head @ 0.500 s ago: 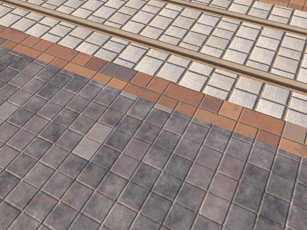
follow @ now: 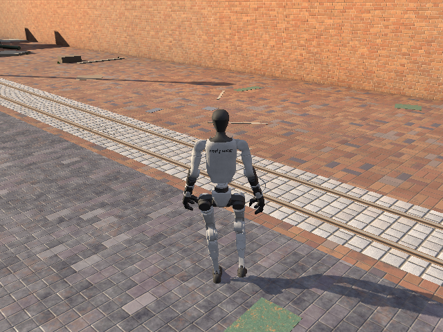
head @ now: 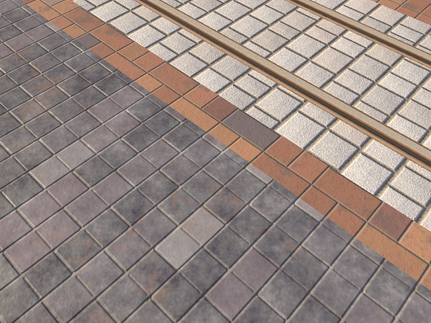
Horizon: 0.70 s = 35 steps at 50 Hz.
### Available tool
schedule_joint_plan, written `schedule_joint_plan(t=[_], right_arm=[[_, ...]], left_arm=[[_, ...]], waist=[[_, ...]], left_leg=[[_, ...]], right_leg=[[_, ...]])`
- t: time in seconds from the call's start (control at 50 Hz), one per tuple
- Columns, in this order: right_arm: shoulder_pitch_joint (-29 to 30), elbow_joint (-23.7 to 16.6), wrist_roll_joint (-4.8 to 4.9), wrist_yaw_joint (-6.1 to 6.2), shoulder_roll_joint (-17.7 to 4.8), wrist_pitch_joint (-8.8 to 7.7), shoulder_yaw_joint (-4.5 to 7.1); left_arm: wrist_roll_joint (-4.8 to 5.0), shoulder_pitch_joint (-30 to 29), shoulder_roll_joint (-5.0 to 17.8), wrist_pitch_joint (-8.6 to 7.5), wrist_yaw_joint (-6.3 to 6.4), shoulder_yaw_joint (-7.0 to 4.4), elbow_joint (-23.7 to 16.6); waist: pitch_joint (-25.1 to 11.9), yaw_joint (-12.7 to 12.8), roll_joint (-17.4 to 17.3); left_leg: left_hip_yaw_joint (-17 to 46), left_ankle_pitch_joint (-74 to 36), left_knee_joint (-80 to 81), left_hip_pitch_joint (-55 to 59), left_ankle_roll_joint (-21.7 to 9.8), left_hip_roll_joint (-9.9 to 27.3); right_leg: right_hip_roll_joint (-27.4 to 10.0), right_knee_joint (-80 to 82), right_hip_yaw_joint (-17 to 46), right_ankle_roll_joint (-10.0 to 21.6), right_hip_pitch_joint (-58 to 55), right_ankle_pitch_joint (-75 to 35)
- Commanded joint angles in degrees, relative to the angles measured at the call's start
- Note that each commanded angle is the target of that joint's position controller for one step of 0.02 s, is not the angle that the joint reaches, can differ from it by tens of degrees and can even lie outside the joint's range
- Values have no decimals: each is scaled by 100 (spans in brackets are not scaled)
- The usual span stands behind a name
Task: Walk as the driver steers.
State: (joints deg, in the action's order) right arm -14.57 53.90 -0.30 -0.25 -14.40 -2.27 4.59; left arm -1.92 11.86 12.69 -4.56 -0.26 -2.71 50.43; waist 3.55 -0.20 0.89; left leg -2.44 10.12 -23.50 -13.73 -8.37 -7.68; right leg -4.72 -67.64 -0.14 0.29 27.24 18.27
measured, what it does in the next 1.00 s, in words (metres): walks ahead, turning left: right foot, then left foot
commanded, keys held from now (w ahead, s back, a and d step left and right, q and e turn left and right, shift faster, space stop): w+q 0.38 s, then w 0.58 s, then no key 0.04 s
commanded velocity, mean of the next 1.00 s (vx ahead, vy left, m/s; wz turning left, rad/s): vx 0.50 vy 0.00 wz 0.35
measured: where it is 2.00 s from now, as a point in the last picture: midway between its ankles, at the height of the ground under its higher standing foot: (176, 256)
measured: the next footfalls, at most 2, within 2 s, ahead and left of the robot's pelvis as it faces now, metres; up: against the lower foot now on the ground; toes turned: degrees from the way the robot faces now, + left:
right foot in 0.38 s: +0.42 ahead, -0.10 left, +0.00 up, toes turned +14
left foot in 0.86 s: +0.56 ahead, +0.18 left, +0.00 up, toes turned +22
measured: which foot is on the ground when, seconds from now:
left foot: down 0.00-0.38, up 0.40-0.84, down 0.86-1.00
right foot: up 0.00-0.36, down 0.38-0.88, up 0.90-1.00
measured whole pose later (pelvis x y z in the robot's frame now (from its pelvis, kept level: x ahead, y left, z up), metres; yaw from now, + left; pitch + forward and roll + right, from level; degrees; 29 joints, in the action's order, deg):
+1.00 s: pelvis +0.52 +0.09 +0.00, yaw +19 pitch +1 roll -1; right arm -11.1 46.5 -1.6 -0.8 -13.5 -3.7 1.4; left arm -0.9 19.7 14.6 -2.9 -1.1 -2.3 50.8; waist 1.4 1.7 1.5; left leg -4.2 10.7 -26.0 -16.5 -4.1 -1.5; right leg -1.9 -61.0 -1.5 3.0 20.4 21.3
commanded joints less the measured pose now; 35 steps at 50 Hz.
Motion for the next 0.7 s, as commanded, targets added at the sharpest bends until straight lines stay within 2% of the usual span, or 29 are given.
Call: schedule_joint_plan(t=[0.02,0.06,0.14,0.26,0.3,0.32,0.34,0.36,0.38,0.4,0.42,0.44,0.46,0.48,0.5,0.52,0.58,0.64,0.7], right_arm=[[-254,-261,71,35,-691,-188,116],[-487,-264,57,28,-801,-193,139],[-996,-268,41,18,-805,-149,134],[-1432,-324,-48,99,-898,-107,139],[-1275,-407,-68,148,-1002,-113,165],[-1035,-485,-71,155,-1075,-123,181],[-859,-548,-74,128,-1157,-147,199],[-720,-584,-32,69,-1178,-186,201],[-764,-757,35,4,-811,-236,100],[-1478,-898,210,16,-231,-216,-9],[-1585,-758,-10,59,-731,-157,33],[-1242,-695,-84,35,-766,-117,43],[-906,-730,-118,-8,-662,-109,7],[-780,-759,-141,-53,-570,-82,-9],[-763,-786,-185,-105,-527,-28,-25],[-777,-788,-196,-134,-484,19,-39],[-453,-914,-214,-193,-422,74,-79],[306,-1174,-222,-260,-356,54,-169],[985,-1361,-188,-316,-198,5,-302]], left_arm=[[-94,356,423,193,-48,-93,-310],[-85,-138,448,248,-66,-84,-530],[-47,-1037,516,264,-89,-61,-897],[17,-1978,569,162,-138,44,-1377],[40,-1797,689,105,-126,36,-1429],[54,-1400,779,76,-99,9,-1343],[62,-784,938,40,-42,-56,-1162],[54,74,1095,-26,31,-126,-942],[-84,963,1468,-72,139,-217,-896],[-215,966,1948,-15,151,-314,-937],[-70,695,1596,67,98,-295,-946],[-7,276,1034,78,72,-169,-1001],[-5,91,718,57,36,-87,-958],[-22,100,652,27,32,-57,-878],[-5,184,659,-11,32,-48,-765],[27,297,700,-69,3,-56,-665],[102,568,796,-207,-60,-86,-476],[112,704,813,-188,-69,-95,-355],[140,891,873,-152,-94,-110,-235]], waist=[[-323,200,-93],[-187,68,-214],[-112,-281,-386],[-54,-591,-499],[-80,-416,-573],[-170,-185,-610],[-453,74,-594],[-917,512,-347],[-1734,809,128],[-2321,346,1524],[-2076,180,1112],[-1167,90,426],[-675,89,38],[-500,32,202],[-405,-33,429],[-415,-78,503],[-403,-107,476],[-192,-17,427],[-97,141,452]], left_leg=[[1653,-2117,1132,492,-849,1518],[1636,-2038,1232,456,-744,1409],[1787,-2130,1156,922,-485,1319],[2151,-2696,703,1732,-469,1446],[2294,-2953,479,1724,-326,1522],[2250,-3355,243,1494,-184,1477],[2206,-4002,-301,1291,-51,1361],[1984,-3998,-1350,968,84,1055],[1722,-2448,-2869,175,184,708],[1054,2055,-4471,-1552,366,-205],[1072,1939,-5092,-2045,300,214],[999,1357,-5083,-2087,336,483],[936,1017,-4781,-1996,375,648],[918,912,-4522,-1868,409,761],[892,894,-4353,-1713,455,810],[868,887,-4251,-1615,476,799],[817,665,-3860,-1917,541,825],[567,49,-2969,-2211,662,1040],[130,-507,-1825,-1748,716,1117]], right_leg=[[-183,456,53,-228,603,-231],[-189,934,-30,-333,885,-678],[-68,1889,-31,-367,1323,-1473],[274,3020,-12,-205,1360,-1625],[366,3468,79,-70,794,-1466],[479,3706,64,30,106,-1257],[661,3797,-2,135,-794,-1031],[576,4137,25,279,-1964,-1256],[-567,4238,1135,529,-3364,-263],[-2123,4745,3735,1150,-4572,-158],[-2065,5019,4547,1355,-4070,428],[-1790,5147,3601,1267,-3188,504],[-1432,5266,2728,1143,-2545,-23],[-1163,5379,2142,1005,-2219,-534],[-980,5477,1734,956,-1958,-1037],[-915,5514,1486,966,-1868,-1525],[-918,5710,1055,1100,-1957,-2100],[-797,6002,636,1096,-1946,-1870],[-597,6036,215,986,-1783,-2039]])
Velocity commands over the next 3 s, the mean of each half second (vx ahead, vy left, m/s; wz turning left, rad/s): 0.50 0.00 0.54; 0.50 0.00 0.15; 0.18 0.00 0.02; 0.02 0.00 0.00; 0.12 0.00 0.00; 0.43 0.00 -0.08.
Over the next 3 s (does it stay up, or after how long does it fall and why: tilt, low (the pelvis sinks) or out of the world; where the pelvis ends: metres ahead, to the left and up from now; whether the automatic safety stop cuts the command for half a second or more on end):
stays up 0.97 0.21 -0.01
